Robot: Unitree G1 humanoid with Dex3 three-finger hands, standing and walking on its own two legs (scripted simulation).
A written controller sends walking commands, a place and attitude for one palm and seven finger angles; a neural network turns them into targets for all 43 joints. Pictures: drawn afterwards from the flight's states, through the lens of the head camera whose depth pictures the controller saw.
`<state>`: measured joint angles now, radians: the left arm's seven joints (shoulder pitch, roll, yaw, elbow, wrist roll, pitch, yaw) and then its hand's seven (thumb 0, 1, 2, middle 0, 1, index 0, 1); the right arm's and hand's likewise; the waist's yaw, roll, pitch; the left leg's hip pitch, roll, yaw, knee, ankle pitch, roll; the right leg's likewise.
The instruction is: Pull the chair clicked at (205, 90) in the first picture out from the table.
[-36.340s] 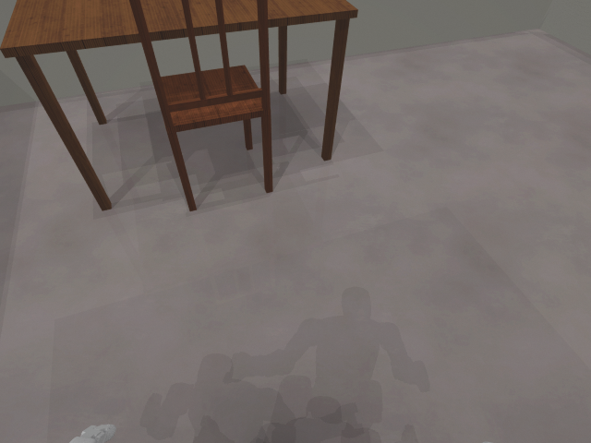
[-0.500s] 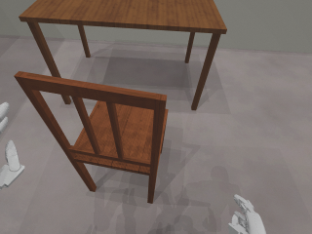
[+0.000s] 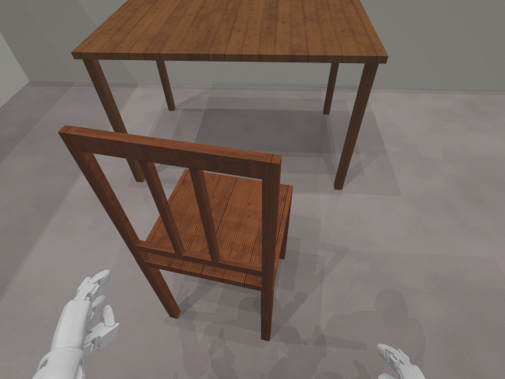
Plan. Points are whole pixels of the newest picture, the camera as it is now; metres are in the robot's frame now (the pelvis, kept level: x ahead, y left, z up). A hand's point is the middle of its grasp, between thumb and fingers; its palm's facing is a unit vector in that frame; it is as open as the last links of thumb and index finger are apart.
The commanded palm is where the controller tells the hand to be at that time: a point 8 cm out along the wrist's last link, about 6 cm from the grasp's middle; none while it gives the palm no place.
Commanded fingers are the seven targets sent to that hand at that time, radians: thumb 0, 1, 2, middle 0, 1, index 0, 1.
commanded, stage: let the arm hang, fingers relaxed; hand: left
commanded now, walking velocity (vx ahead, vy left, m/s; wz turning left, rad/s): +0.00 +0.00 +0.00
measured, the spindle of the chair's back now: (165, 212) +0.46 +0.23 -0.06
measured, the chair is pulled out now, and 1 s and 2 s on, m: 0.63 0.63 0.63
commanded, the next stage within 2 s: look to check the result in 0.96 s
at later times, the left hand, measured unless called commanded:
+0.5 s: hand out of the picture -0.03 +0.17 -0.16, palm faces +0.01 -0.97 -0.24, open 7.3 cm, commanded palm none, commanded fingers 0.00 0.90 0.90 -0.20 -0.30 -0.20 -0.30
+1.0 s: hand out of the picture -0.02 +0.14 -0.17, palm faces +0.04 -0.98 -0.19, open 7.4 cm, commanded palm none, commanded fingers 0.00 0.90 0.90 -0.20 -0.30 -0.20 -0.30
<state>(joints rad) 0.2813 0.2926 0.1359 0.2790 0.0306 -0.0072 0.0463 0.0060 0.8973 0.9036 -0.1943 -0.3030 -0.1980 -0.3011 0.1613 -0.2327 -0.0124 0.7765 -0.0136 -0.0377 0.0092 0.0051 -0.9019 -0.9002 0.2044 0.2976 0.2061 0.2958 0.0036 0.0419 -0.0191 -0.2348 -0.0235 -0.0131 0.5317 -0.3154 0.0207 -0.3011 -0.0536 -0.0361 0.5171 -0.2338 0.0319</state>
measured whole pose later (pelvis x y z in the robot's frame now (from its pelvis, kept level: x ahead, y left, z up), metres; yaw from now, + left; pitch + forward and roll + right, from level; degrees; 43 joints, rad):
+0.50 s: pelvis -0.01 -0.02 +0.00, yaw +0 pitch -1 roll +0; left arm 0.33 0.19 -0.01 1.06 0.01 0.02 0.03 0.00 0.92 0.90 -0.20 -0.30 -0.20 -0.30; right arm 0.42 -0.15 0.01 1.07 -0.01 0.01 -0.02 0.00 -0.91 -0.90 0.20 0.30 0.20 0.30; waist 0.00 0.02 0.05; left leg -0.19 0.01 -0.02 0.48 -0.27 -0.01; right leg -0.25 -0.02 -0.05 0.45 -0.19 -0.01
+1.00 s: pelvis -0.02 -0.03 +0.00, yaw +0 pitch -1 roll +0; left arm 0.31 0.13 0.00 1.05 0.01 0.01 0.04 0.01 0.91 0.90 -0.20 -0.30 -0.20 -0.30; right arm 0.37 -0.11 0.00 1.06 -0.01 -0.01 -0.03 0.00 -0.91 -0.90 0.20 0.30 0.20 0.30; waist 0.01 0.01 0.04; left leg -0.19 0.02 -0.03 0.47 -0.26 -0.02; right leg -0.26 -0.01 -0.05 0.46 -0.19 -0.02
